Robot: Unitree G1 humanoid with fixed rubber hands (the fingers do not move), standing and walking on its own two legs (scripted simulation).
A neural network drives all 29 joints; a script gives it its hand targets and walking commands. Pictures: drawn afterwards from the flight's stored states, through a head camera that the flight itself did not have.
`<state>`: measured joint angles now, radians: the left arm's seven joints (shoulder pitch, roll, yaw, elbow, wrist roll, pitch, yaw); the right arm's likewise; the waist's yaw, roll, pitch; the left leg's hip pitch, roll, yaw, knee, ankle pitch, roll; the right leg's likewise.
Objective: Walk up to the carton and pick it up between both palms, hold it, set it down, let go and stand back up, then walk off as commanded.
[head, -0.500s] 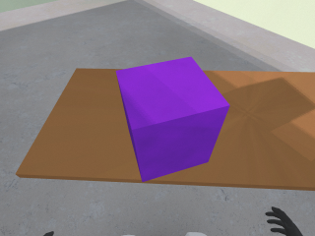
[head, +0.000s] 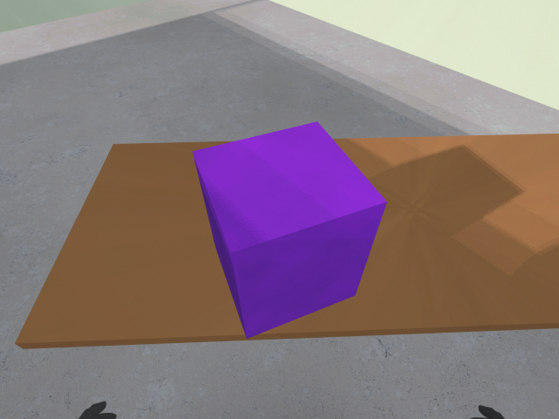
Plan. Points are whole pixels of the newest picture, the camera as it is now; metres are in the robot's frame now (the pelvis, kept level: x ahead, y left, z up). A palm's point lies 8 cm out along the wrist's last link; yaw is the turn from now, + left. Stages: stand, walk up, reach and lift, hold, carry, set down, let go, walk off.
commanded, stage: walk up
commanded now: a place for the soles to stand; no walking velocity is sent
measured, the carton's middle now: (281, 230) +0.40 +0.00 +0.04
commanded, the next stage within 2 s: stand in 0.72 s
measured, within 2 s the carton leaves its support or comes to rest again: neither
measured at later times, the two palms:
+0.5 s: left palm out of the picture +0.13 +0.31 -0.09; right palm out of the picture +0.12 -0.30 -0.11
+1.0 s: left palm (112, 398) +0.19 +0.27 -0.10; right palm (480, 401) +0.17 -0.30 -0.10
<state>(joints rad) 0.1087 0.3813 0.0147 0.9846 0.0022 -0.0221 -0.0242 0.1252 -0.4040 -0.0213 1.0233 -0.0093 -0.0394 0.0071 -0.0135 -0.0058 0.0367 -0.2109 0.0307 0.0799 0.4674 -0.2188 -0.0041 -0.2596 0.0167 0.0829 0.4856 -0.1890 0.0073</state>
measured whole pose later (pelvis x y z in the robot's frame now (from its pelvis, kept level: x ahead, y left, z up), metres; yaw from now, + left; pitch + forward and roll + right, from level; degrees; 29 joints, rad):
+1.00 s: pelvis +0.01 +0.00 -0.02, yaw +2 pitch -3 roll +0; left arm 0.00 0.30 0.01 0.55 0.06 0.41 0.03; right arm 0.01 -0.34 -0.16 0.93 -0.09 -0.13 0.09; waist -0.02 -0.02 0.15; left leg -0.28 0.02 0.04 0.67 -0.33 -0.01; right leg -0.31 0.00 0.03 0.68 -0.31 0.00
